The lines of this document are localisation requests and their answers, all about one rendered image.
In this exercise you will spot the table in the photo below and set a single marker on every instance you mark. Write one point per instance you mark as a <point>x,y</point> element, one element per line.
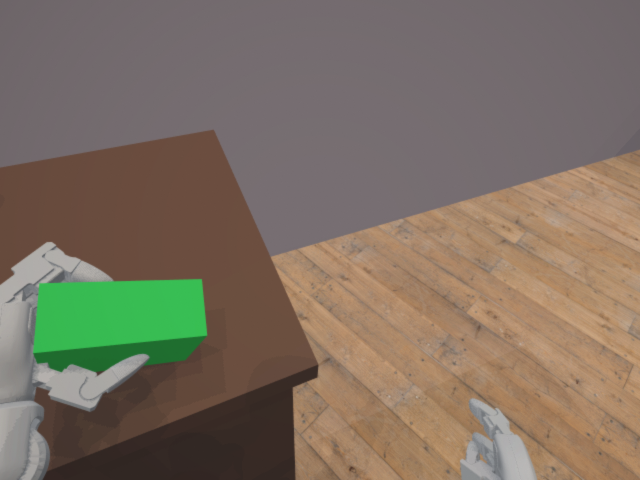
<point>168,209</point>

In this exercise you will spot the robot left hand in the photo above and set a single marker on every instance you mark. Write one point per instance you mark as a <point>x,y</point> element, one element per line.
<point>19,372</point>

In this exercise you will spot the robot right hand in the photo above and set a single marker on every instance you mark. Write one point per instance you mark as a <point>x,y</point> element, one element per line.
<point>507,457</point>

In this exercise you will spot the robot left forearm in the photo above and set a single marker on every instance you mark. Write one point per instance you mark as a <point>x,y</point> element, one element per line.
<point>24,452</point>

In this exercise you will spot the sponge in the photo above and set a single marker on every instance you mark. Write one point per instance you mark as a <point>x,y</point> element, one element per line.
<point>95,325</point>

